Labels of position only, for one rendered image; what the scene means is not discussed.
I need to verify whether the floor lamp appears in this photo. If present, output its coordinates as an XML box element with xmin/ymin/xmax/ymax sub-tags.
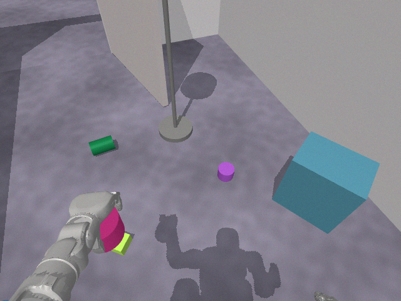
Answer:
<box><xmin>159</xmin><ymin>0</ymin><xmax>192</xmax><ymax>143</ymax></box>

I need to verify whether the left robot hand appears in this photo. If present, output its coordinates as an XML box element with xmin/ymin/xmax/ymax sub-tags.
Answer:
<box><xmin>69</xmin><ymin>191</ymin><xmax>122</xmax><ymax>254</ymax></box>

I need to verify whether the left robot arm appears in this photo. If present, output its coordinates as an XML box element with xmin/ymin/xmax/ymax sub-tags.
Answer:
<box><xmin>9</xmin><ymin>213</ymin><xmax>100</xmax><ymax>301</ymax></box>

